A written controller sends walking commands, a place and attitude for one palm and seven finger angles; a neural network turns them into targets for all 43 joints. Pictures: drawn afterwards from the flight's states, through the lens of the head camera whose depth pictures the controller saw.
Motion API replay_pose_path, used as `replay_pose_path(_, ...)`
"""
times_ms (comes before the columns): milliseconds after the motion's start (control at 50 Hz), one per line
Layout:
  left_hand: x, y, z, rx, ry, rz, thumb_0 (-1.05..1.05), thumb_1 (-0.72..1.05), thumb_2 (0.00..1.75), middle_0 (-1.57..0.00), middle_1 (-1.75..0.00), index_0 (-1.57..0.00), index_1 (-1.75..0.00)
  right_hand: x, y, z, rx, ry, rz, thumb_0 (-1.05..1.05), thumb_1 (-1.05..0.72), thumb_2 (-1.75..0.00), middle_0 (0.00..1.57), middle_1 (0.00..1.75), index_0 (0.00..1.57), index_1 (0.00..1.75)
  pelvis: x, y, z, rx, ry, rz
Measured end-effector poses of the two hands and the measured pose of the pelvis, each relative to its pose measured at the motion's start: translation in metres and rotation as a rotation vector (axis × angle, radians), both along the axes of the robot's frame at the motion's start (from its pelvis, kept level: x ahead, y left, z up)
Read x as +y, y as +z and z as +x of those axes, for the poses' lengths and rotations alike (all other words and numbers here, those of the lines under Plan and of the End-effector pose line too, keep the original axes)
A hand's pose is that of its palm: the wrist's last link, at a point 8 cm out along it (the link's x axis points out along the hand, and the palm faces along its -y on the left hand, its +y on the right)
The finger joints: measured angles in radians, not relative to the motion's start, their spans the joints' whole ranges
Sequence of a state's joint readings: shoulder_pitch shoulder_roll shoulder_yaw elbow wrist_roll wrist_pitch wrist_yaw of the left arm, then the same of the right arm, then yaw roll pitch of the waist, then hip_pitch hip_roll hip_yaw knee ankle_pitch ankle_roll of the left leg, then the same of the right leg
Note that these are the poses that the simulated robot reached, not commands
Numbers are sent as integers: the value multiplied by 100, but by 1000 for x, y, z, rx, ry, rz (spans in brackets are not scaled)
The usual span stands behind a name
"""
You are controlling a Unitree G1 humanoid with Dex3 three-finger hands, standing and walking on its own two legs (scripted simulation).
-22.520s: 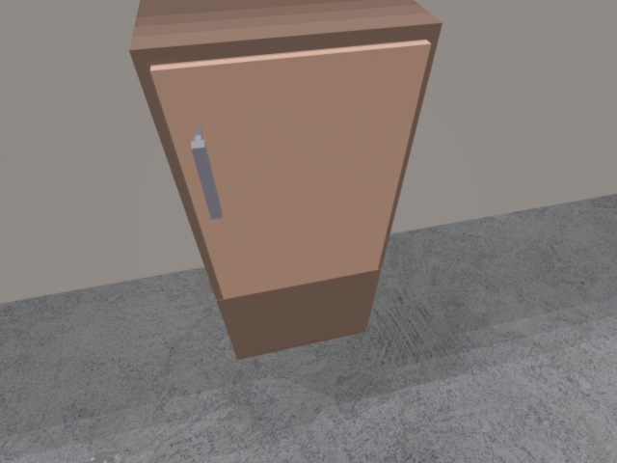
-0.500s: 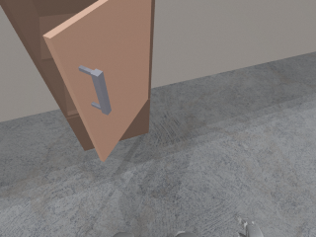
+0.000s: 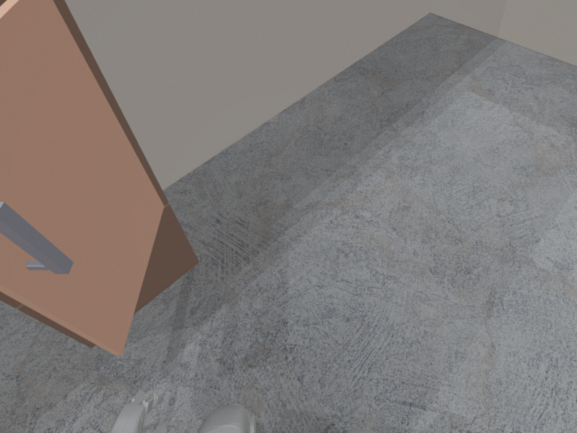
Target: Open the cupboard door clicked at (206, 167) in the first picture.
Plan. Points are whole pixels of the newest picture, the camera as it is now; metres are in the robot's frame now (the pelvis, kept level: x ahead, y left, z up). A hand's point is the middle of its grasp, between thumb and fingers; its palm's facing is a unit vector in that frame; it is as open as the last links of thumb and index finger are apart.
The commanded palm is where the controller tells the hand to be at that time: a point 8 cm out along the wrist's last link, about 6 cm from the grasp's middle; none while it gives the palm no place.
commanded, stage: walk to a spot facing it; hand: left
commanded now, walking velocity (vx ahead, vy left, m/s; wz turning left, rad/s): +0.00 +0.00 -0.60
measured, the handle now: (18, 242) +0.34 +0.37 +0.08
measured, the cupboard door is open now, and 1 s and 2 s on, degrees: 44 44 44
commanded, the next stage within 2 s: none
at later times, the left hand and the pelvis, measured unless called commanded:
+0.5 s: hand (173, 424) +0.15 +0.19 -0.16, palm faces -0.28 -0.94 -0.20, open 7.4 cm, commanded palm none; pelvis +0.02 +0.02 +0.01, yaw -19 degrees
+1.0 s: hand (222, 350) +0.27 +0.14 -0.19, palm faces -0.51 -0.85 -0.15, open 7.4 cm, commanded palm none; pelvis +0.16 -0.02 -0.01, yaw -35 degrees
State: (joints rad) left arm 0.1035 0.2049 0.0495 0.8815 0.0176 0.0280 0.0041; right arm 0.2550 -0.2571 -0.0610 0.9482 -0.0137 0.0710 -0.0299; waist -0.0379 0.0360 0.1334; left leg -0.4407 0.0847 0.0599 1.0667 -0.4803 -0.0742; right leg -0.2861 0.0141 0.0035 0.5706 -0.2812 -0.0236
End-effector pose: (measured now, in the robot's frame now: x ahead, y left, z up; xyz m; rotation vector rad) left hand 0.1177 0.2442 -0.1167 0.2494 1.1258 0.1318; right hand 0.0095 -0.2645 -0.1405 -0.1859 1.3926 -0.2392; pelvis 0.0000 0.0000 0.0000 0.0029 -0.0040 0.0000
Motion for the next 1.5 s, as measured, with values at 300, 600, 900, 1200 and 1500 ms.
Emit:
replay_pose_path(300,19,-27,1,115,-88,-77,1,90,90,-21,-30,-20,-30,45,23,29,-206,-56,-43,0,-91,-90,20,30,20,30,32,-1,5,19,-178,-21)
replay_pose_path(600,-34,-12,69,67,-324,-18,1,91,90,-20,-30,-20,-30,24,-6,-56,-89,-326,18,0,-91,-90,20,30,21,30,1,-9,25,15,-386,-10)
replay_pose_path(900,-54,-23,106,272,-385,-42,0,90,90,-21,-30,-21,-30,-23,32,63,-260,-400,-77,0,-91,-90,19,30,20,30,-19,5,118,8,-533,-12)
replay_pose_path(1200,-177,-3,341,57,-694,-75,1,91,90,-20,-30,-20,-30,48,25,55,-69,-695,23,0,-91,-90,20,30,20,30,-56,14,225,21,-740,-6)
replay_pose_path(1500,-406,-9,439,-71,-908,-131,0,91,90,-20,-30,-20,-30,33,1,48,214,-956,258,1,-91,-90,20,30,20,30,-190,-8,294,2,-842,16)
